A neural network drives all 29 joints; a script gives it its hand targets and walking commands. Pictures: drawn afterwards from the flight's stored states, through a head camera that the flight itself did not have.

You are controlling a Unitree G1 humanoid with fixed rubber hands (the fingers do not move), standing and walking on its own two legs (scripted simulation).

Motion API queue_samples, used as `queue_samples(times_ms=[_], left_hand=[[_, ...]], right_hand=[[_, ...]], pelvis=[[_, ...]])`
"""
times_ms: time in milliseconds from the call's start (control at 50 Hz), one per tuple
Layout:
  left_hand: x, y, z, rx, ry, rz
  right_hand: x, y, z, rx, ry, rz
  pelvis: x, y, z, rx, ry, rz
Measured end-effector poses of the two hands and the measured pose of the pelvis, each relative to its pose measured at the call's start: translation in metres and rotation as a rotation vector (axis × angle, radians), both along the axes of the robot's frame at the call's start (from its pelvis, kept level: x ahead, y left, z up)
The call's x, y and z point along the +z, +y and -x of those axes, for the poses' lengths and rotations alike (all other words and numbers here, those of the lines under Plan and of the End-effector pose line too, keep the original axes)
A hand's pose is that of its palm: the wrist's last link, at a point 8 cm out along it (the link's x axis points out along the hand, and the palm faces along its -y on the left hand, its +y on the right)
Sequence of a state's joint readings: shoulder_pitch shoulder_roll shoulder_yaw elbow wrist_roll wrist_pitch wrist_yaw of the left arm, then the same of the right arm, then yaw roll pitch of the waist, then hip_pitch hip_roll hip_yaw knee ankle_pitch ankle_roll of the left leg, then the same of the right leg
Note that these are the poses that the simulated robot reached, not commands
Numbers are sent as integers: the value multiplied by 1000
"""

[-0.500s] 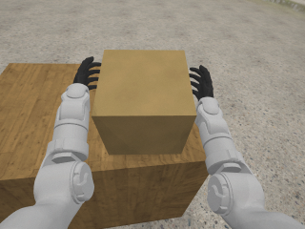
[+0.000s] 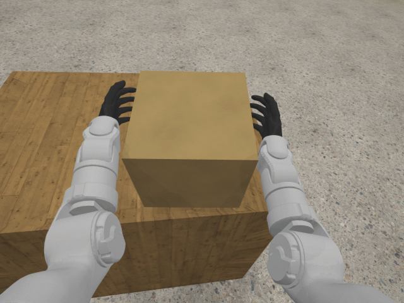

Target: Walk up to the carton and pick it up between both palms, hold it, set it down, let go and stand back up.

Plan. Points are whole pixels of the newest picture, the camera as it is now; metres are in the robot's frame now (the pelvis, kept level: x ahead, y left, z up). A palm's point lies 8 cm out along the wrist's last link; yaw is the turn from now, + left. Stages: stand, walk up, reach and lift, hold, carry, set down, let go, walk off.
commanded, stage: set down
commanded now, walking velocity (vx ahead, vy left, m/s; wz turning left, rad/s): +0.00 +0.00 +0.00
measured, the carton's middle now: (192, 142) +0.43 +0.02 +0.07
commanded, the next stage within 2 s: none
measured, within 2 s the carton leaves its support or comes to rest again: neither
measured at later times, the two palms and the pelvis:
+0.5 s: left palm (115, 127) +0.43 +0.18 +0.12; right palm (266, 142) +0.40 -0.14 +0.12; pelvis +0.01 +0.00 +0.00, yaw -1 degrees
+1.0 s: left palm (116, 134) +0.43 +0.18 +0.10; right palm (263, 149) +0.40 -0.14 +0.10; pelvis +0.01 +0.00 +0.00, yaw -1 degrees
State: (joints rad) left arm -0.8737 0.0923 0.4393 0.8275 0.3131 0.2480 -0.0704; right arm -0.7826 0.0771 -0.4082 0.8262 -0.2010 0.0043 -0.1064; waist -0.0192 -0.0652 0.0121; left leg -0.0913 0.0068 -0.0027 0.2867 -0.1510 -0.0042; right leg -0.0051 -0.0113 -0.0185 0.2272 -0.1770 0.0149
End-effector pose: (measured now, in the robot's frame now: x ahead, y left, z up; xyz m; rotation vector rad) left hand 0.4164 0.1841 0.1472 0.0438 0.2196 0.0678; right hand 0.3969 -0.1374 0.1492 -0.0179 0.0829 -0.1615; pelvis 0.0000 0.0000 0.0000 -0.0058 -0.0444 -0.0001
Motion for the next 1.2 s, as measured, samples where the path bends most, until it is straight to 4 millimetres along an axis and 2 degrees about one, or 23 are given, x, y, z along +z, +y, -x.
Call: queue_samples(times_ms=[300,660,1020,1200], left_hand=[[-20,-4,-9,-11,33,-1],[-32,1,-10,-14,41,9],[-52,-1,-10,-17,62,12],[-52,-2,-10,-14,63,11]], right_hand=[[-22,-4,-5,-11,32,3],[-32,1,-5,-14,35,6],[-52,-1,-3,-18,56,14],[-53,-2,-4,-16,56,8]], pelvis=[[0,1,-5,-11,42,0],[0,1,-5,-11,66,-1],[0,3,-7,-17,97,-1],[0,3,-8,-16,98,-2]])
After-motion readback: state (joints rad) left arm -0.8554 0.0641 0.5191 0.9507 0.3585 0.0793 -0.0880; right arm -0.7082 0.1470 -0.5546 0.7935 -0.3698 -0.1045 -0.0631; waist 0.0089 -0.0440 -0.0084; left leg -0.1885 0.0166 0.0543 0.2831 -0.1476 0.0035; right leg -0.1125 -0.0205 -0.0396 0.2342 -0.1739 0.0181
